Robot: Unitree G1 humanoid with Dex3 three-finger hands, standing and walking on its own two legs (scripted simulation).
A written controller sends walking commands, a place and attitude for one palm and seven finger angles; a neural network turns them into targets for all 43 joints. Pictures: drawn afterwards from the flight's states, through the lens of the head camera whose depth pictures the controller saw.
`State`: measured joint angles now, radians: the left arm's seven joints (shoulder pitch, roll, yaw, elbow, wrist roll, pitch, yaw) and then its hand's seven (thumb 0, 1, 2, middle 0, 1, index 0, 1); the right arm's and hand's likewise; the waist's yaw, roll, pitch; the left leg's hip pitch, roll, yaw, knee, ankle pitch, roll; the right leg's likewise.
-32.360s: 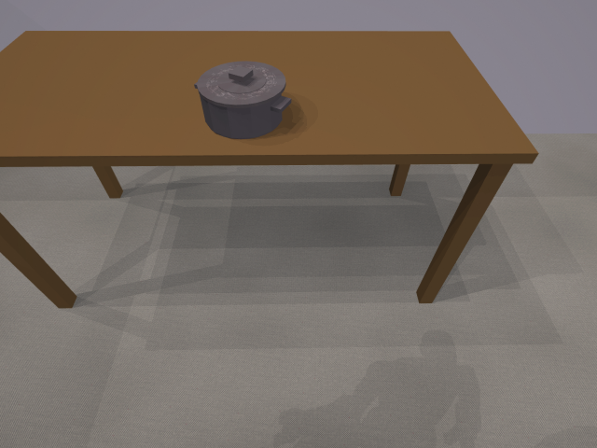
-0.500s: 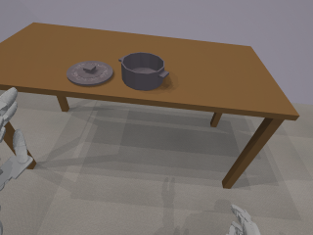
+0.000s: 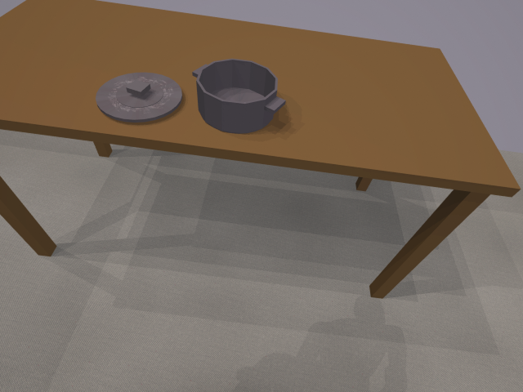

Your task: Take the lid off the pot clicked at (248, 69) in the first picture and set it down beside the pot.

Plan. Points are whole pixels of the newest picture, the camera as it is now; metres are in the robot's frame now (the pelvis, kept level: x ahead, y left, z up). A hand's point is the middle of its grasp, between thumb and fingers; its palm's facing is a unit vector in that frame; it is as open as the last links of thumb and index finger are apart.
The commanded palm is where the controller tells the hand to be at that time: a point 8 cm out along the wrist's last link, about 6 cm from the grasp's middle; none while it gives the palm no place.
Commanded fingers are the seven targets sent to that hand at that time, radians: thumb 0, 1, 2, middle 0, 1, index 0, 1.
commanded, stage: let the arm hang, fingers relaxed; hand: left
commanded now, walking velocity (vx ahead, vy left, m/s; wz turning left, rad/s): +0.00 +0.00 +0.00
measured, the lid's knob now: (138, 88) +0.76 +0.34 +0.01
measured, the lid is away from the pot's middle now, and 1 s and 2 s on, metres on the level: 0.24 0.24 0.24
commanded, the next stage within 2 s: look to check the result in 0.72 s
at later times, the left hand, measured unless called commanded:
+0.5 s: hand out of the picture +0.04 +0.17 -0.17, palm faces +0.03 -0.98 -0.18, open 7.2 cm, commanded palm none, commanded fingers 0.00 0.90 0.90 -0.20 -0.30 -0.20 -0.30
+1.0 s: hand out of the picture +0.05 +0.16 -0.17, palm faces +0.03 -0.98 -0.19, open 7.3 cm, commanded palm none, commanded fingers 0.00 0.90 0.90 -0.20 -0.30 -0.20 -0.30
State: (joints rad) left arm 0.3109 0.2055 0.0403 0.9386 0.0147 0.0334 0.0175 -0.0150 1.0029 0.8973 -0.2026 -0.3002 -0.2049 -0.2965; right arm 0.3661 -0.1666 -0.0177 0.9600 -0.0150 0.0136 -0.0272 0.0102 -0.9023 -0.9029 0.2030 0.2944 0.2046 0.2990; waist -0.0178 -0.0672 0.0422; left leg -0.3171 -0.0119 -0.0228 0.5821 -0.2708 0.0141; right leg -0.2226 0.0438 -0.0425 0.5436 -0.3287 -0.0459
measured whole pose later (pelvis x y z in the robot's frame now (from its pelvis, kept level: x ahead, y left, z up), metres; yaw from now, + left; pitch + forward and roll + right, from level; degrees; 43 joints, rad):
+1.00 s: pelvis +0.05 +0.00 +0.01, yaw -1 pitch +0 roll +0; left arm 0.27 0.14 0.03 1.12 0.01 0.01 0.05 0.01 0.93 0.90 -0.20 -0.30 -0.20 -0.30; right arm 0.30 -0.11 -0.03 1.12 -0.01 0.00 -0.06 0.01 -0.92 -0.90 0.20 0.29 0.20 0.30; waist -0.01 -0.01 0.05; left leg -0.17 -0.01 -0.01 0.47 -0.29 0.01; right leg -0.08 0.04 -0.02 0.42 -0.34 -0.05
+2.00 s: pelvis +0.04 -0.01 +0.01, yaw -1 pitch -1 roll +0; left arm 0.30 0.11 0.02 1.13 0.01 0.00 0.05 0.01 0.93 0.90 -0.20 -0.30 -0.20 -0.30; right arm 0.31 -0.09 -0.03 1.13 0.00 0.00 -0.06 0.01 -0.91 -0.90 0.20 0.29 0.20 0.30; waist -0.01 -0.01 0.04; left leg -0.17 0.00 0.00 0.46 -0.28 0.00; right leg -0.08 0.06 -0.01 0.41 -0.32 -0.06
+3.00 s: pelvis +0.04 -0.01 +0.01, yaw -2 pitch -1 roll +0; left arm 0.30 0.10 0.02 1.13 0.01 -0.01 0.05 0.01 0.92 0.90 -0.20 -0.30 -0.20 -0.30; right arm 0.31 -0.09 -0.03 1.14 0.00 0.00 -0.06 0.01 -0.91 -0.90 0.20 0.29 0.20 0.30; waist -0.01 -0.01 0.04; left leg -0.17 0.01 0.00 0.45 -0.27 -0.01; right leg -0.08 0.06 -0.01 0.41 -0.31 -0.06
